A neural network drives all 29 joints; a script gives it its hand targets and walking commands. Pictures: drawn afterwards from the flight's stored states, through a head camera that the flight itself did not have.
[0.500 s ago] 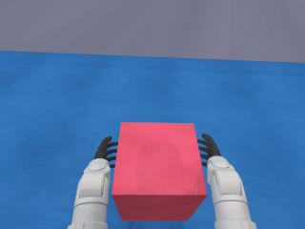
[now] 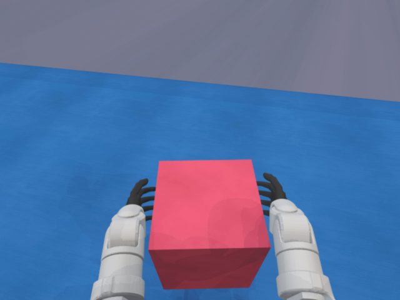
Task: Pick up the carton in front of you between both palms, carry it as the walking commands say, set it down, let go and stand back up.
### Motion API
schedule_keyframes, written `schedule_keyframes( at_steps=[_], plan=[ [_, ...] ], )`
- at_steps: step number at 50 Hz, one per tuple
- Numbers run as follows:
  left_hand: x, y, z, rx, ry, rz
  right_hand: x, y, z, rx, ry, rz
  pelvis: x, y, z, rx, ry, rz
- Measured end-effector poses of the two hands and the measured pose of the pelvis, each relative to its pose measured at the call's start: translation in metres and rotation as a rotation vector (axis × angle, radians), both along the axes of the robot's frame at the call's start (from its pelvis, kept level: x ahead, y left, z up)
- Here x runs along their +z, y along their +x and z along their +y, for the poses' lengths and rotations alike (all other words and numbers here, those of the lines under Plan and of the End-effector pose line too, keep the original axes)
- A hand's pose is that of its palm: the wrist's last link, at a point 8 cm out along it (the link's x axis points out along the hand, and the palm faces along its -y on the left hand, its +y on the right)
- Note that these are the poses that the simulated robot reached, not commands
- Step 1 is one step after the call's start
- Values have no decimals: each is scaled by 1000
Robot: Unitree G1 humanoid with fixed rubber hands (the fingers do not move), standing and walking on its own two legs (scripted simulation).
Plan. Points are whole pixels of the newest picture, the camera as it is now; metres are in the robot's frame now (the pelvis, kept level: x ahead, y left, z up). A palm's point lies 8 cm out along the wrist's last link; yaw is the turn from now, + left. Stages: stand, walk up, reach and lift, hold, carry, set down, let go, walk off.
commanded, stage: set down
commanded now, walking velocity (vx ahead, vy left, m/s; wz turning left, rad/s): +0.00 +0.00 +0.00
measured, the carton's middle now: (206, 226) +0.30 +0.00 -0.04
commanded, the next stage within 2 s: none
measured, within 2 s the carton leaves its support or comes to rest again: neither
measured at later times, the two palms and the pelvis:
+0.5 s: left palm (156, 229) +0.35 +0.14 -0.14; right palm (265, 234) +0.32 -0.16 -0.14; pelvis -0.02 +0.01 -0.06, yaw -1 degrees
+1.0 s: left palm (169, 237) +0.40 +0.12 -0.28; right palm (260, 246) +0.36 -0.17 -0.28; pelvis -0.04 +0.02 -0.19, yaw +0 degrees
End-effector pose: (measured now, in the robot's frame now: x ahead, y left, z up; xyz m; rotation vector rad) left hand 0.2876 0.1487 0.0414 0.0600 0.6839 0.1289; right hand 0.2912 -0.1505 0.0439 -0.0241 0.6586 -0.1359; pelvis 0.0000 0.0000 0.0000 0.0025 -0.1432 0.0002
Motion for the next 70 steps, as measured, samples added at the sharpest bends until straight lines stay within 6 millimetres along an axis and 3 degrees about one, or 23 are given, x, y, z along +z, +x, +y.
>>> schedule_keyframes(
  at_steps=[6, 10, 14, 20, 27, 42, 70],
  plan=[
    [-12, 18, -5, 6, -1, 19, -8, 16, -3, -36, 29, 16, -6, -3, -8, 3, -3, 19],
    [-29, 34, -5, -10, -4, 34, -24, 27, -3, -60, 33, 28, -11, -5, -10, 4, -10, 68],
    [-60, 46, -8, -37, 11, 54, -56, 33, -6, -73, 22, 46, -18, -8, -7, 4, -13, 166],
    [-129, 56, -12, -80, 16, 61, -125, 31, -9, -95, 2, 53, -35, -17, 0, -10, -5, 362],
    [-199, 69, -12, -86, -17, 14, -194, 37, -9, -126, 14, 3, -75, -24, 12, -11, 2, 602],
    [-272, 102, -22, -90, -51, 9, -266, 62, -19, -177, 38, -5, -153, -31, 21, -5, 0, 805],
    [-451, 148, -42, -182, -25, 35, -448, 84, -36, -239, 35, 23, -294, -65, 13, 1, -3, 941]
  ],
)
